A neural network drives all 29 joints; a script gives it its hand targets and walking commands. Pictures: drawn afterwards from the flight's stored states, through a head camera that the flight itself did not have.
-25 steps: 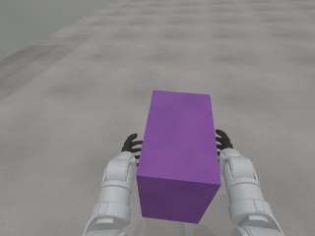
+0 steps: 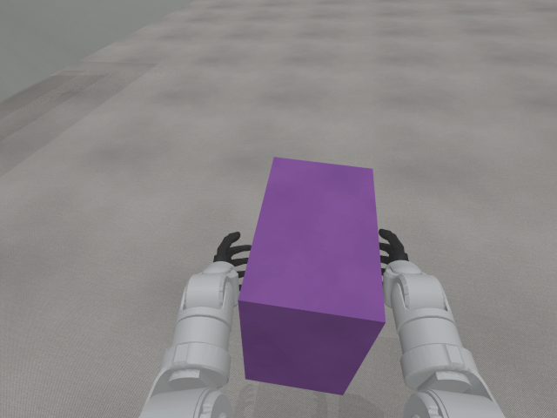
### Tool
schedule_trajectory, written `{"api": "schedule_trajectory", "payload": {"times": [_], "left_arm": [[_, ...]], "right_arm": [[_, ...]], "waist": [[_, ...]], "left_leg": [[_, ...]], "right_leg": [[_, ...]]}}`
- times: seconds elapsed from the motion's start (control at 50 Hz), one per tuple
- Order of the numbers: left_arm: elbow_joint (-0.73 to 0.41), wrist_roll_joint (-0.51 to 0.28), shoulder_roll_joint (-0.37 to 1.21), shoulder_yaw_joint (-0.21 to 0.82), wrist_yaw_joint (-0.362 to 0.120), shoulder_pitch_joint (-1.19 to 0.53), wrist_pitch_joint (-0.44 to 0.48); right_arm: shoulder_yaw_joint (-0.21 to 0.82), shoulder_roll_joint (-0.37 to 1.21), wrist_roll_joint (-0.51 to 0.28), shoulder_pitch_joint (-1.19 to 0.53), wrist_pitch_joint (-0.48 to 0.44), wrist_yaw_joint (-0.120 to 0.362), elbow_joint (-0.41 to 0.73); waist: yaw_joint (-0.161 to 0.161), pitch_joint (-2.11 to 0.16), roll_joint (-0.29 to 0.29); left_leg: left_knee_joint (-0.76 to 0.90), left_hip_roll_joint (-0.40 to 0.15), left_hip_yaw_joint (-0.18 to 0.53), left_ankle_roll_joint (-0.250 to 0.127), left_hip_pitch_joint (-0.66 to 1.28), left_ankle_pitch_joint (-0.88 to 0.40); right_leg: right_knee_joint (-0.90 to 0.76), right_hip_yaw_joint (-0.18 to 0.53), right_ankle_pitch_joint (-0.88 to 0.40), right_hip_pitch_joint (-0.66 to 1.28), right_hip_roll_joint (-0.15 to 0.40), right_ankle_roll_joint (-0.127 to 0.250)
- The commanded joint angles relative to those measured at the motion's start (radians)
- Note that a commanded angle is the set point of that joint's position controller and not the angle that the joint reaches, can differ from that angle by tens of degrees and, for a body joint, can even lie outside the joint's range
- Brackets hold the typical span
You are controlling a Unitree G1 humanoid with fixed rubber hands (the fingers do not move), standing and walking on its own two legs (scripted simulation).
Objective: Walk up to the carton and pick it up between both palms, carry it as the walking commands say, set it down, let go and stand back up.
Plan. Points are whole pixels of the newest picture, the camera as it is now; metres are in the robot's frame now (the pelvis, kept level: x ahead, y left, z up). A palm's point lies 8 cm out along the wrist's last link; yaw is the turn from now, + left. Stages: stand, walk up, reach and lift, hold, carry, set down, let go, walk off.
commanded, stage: hold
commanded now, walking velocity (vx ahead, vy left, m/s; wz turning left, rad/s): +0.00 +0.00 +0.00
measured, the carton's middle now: (308, 275) +0.36 -0.01 +0.00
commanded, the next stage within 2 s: carry in 0.72 s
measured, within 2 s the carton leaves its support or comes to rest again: neither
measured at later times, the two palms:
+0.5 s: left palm (219, 292) +0.28 +0.12 +0.07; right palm (404, 294) +0.28 -0.15 +0.06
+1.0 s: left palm (206, 292) +0.29 +0.14 +0.06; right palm (386, 286) +0.29 -0.13 +0.06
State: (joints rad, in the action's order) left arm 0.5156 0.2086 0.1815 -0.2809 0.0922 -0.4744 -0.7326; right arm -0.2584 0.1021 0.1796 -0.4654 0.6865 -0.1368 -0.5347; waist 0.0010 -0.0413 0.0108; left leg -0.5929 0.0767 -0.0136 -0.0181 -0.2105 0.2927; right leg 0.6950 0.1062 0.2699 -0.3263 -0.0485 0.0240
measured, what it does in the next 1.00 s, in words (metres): lifts its left foot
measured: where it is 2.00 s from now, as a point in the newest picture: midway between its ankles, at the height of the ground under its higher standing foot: (338, 409)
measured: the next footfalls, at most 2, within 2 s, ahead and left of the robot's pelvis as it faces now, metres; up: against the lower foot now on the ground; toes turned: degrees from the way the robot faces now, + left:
right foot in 1.36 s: +0.18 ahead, -0.16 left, +0.00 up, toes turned -4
left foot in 1.62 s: +0.37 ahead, +0.05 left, +0.00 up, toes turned +1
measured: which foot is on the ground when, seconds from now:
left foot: down 0.00-1.00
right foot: down 0.00-0.94, up 0.96-1.00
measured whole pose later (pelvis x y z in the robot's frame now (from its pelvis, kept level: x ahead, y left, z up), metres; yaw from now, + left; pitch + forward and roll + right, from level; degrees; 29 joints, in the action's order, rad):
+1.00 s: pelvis -0.02 +0.01 +0.00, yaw +1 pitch -3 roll -1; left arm 0.37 0.21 0.13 -0.11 0.07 -0.42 -0.87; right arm -0.24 0.12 0.19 -0.40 0.78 -0.11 -0.40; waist 0.00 -0.05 0.02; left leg -0.62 0.03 -0.01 -0.06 -0.23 0.35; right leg 0.74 0.06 0.23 -0.40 -0.07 0.03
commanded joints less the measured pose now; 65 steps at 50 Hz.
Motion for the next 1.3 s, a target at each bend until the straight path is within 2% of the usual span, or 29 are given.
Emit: {"api": "schedule_trajectory", "payload": {"times": [0.0,0.04,0.1,0.18,0.2,0.22,0.28,0.36,0.46,0.5,0.52,0.56,0.68,0.7,0.72,0.74,0.78,0.82,0.84,0.86,0.88,0.9,0.96,0.98,1.06,1.12,1.2,1.26,1.28], "left_arm": [[-0.292,-0.333,1.074,0.674,-0.282,-0.648,0.072],[-0.327,-0.355,1.089,0.686,-0.276,-0.565,0.070],[-0.434,-0.389,1.078,0.716,-0.273,-0.589,0.075],[-0.548,-0.404,1.066,0.774,-0.263,-0.582,0.071],[-0.540,-0.403,1.058,0.767,-0.260,-0.566,0.072],[-0.551,-0.403,1.066,0.771,-0.262,-0.560,0.065],[-0.494,-0.386,1.058,0.747,-0.266,-0.548,0.042],[-0.350,-0.325,1.016,0.657,-0.277,-0.544,0.028],[-0.206,-0.266,0.976,0.543,-0.298,-0.676,0.045],[-0.180,-0.270,0.981,0.534,-0.306,-0.717,0.056],[-0.163,-0.250,0.973,0.510,-0.309,-0.748,0.063],[-0.143,-0.248,0.958,0.500,-0.312,-0.805,0.081],[-0.065,-0.217,0.964,0.462,-0.307,-0.806,0.087],[-0.110,-0.227,0.937,0.553,-0.314,-0.703,0.060],[-0.133,-0.246,0.934,0.556,-0.305,-0.696,0.050],[-0.120,-0.245,0.928,0.557,-0.302,-0.693,0.053],[-0.179,-0.257,0.900,0.581,-0.291,-0.740,0.036],[-0.272,-0.284,0.911,0.611,-0.277,-0.756,0.006],[-0.341,-0.316,0.925,0.651,-0.269,-0.789,-0.011],[-0.399,-0.328,0.928,0.682,-0.258,-0.788,-0.024],[-0.439,-0.351,0.969,0.716,-0.249,-0.769,-0.034],[-0.521,-0.394,0.973,0.755,-0.243,-0.752,-0.050],[-0.777,-0.519,1.038,0.883,-0.201,-0.862,-0.126],[-0.795,-0.523,1.007,0.869,-0.197,-0.823,-0.167],[-0.935,-0.579,0.979,0.880,-0.165,-0.678,-0.311],[-0.952,-0.583,0.974,0.894,-0.142,-0.579,-0.392],[-0.934,-0.524,0.924,0.861,-0.130,-0.435,-0.478],[-0.929,-0.489,0.902,0.839,-0.135,-0.398,-0.511],[-0.912,-0.483,0.903,0.825,-0.141,-0.377,-0.515]], "right_arm": [[0.640,1.230,-0.291,-0.567,-0.014,0.348,0.182],[0.704,1.240,-0.319,-0.563,-0.008,0.342,0.285],[0.742,1.251,-0.330,-0.557,0.004,0.333,0.353],[0.801,1.261,-0.362,-0.510,0.014,0.329,0.423],[0.808,1.261,-0.366,-0.529,0.017,0.326,0.439],[0.803,1.248,-0.365,-0.510,0.022,0.324,0.453],[0.751,1.214,-0.334,-0.483,0.047,0.319,0.403],[0.693,1.199,-0.292,-0.529,0.062,0.332,0.313],[0.597,1.198,-0.251,-0.635,0.056,0.340,0.180],[0.584,1.197,-0.244,-0.685,0.046,0.338,0.168],[0.580,1.192,-0.237,-0.722,0.041,0.339,0.177],[0.570,1.195,-0.239,-0.765,0.029,0.337,0.158],[0.509,1.162,-0.212,-0.762,0.015,0.345,0.085],[0.548,1.095,-0.196,-0.678,0.003,0.337,0.104],[0.558,1.090,-0.211,-0.670,0.016,0.334,0.107],[0.561,1.068,-0.232,-0.719,0.020,0.334,0.114],[0.602,1.064,-0.275,-0.764,0.032,0.326,0.148],[0.613,1.043,-0.306,-0.768,0.053,0.321,0.188],[0.603,1.048,-0.316,-0.745,0.068,0.319,0.187],[0.601,1.042,-0.336,-0.676,0.076,0.322,0.202],[0.623,1.045,-0.351,-0.660,0.085,0.320,0.281],[0.657,1.049,-0.357,-0.607,0.105,0.315,0.349],[0.804,1.122,-0.509,-0.758,0.175,0.287,0.682],[0.803,1.125,-0.527,-0.734,0.215,0.279,0.691],[0.845,1.075,-0.597,-0.686,0.346,0.241,0.944],[0.826,1.043,-0.602,-0.593,0.435,0.234,0.984],[0.797,1.008,-0.558,-0.419,0.534,0.248,0.914],[0.780,0.994,-0.523,-0.337,0.574,0.262,0.860],[0.783,0.993,-0.516,-0.351,0.579,0.260,0.863]], "waist": [[-0.028,-0.545,0.010],[-0.042,-0.587,0.053],[-0.027,-0.638,0.102],[-0.023,-0.647,0.074],[-0.030,-0.639,0.111],[-0.022,-0.638,0.073],[-0.002,-0.544,0.061],[-0.022,-0.374,0.066],[-0.039,-0.221,0.080],[-0.025,-0.220,0.093],[-0.051,-0.241,0.053],[-0.053,-0.250,0.063],[-0.040,-0.224,0.023],[-0.020,-0.319,0.194],[-0.034,-0.241,0.291],[-0.049,-0.224,0.354],[-0.030,-0.208,0.300],[-0.019,-0.262,0.228],[-0.003,-0.285,0.134],[0.014,-0.343,-0.060],[0.010,-0.351,-0.346],[-0.007,-0.320,-0.280],[0.017,-0.392,-0.141],[0.019,-0.371,-0.117],[0.036,-0.393,-0.171],[0.040,-0.453,-0.240],[0.039,-0.448,-0.301],[0.015,-0.544,-0.301],[-0.010,-0.576,-0.231]], "left_leg": [[0.129,-0.031,0.146,0.012,0.123,-0.380],[0.121,-0.030,0.151,0.015,0.169,-0.519],[0.111,-0.022,0.157,0.011,0.197,-0.544],[0.112,-0.008,0.156,0.010,0.176,-0.535],[0.117,-0.011,0.158,0.005,0.160,-0.513],[0.119,-0.005,0.158,0.009,0.156,-0.507],[0.131,-0.005,0.153,0.004,0.121,-0.344],[0.166,-0.005,0.143,-0.009,0.013,-0.049],[0.147,0.002,0.105,-0.036,-0.043,0.171],[0.143,-0.008,0.106,-0.041,-0.050,0.216],[0.155,-0.009,0.100,-0.043,-0.082,0.237],[0.161,-0.015,0.105,-0.050,-0.094,0.273],[0.206,-0.045,0.124,-0.049,-0.151,0.306],[-0.041,-0.107,0.073,0.002,-0.210,0.215],[-0.240,-0.006,-0.026,0.023,-0.221,0.261],[-0.444,0.036,-0.084,0.048,-0.126,0.225],[-0.402,0.004,-0.100,0.054,0.009,0.185],[-0.099,-0.003,-0.109,0.013,0.142,0.225],[0.072,-0.036,-0.046,-0.016,0.208,0.233],[0.288,-0.152,0.157,-0.067,0.280,0.366],[0.420,-0.423,0.566,-0.153,0.260,0.474],[0.467,-0.498,0.667,-0.202,0.201,0.519],[0.441,-0.463,0.508,-0.146,0.360,0.330],[0.433,-0.457,0.455,-0.144,0.324,0.299],[0.374,-0.409,0.338,-0.107,0.446,-0.090],[0.260,-0.364,0.217,-0.076,0.561,-0.546],[0.147,-0.341,0.120,-0.060,0.643,-0.969],[-0.044,-0.303,-0.032,-0.002,0.496,-1.125],[-0.198,-0.270,-0.061,0.012,0.289,-1.096]], "right_leg": [[-0.170,0.021,-0.361,0.360,-0.008,-0.021],[-0.170,0.025,-0.460,0.391,-0.017,-0.032],[-0.167,0.032,-0.528,0.398,-0.014,-0.046],[-0.157,0.044,-0.569,0.420,-0.006,-0.048],[-0.157,0.040,-0.560,0.425,-0.012,-0.056],[-0.159,0.046,-0.558,0.429,-0.004,-0.052],[-0.179,0.048,-0.398,0.376,0.002,-0.042],[-0.227,0.063,-0.070,0.301,0.028,-0.036],[-0.279,0.088,0.252,0.209,0.061,-0.015],[-0.272,0.083,0.286,0.210,0.059,-0.019],[-0.268,0.087,0.291,0.251,0.062,-0.022],[-0.271,0.093,0.329,0.275,0.066,-0.031],[-0.228,0.060,0.259,0.313,0.039,-0.039],[-0.333,0.224,0.246,0.142,0.197,0.047],[-0.480,0.314,0.502,0.013,0.226,0.084],[-0.602,0.356,0.577,-0.133,0.263,0.100],[-0.648,0.281,0.474,-0.237,0.194,0.036],[-0.562,0.156,0.388,-0.224,0.124,-0.001],[-0.439,0.078,0.345,-0.245,0.082,-0.014],[-0.228,0.003,0.273,-0.273,0.021,-0.035],[0.189,-0.067,0.086,-0.348,-0.009,-0.032],[0.303,-0.014,0.029,-0.376,0.065,-0.019],[0.248,-0.026,0.007,-0.496,0.094,-0.021],[0.218,-0.042,-0.014,-0.464,0.102,-0.028],[0.105,-0.101,-0.004,-0.424,0.059,-0.025],[0.002,-0.162,0.041,-0.404,0.028,-0.022],[-0.191,-0.249,0.101,-0.358,-0.018,-0.006],[-0.430,-0.284,-0.045,0.047,-0.056,0.030],[-0.419,-0.229,-0.105,0.285,-0.028,0.069]]}}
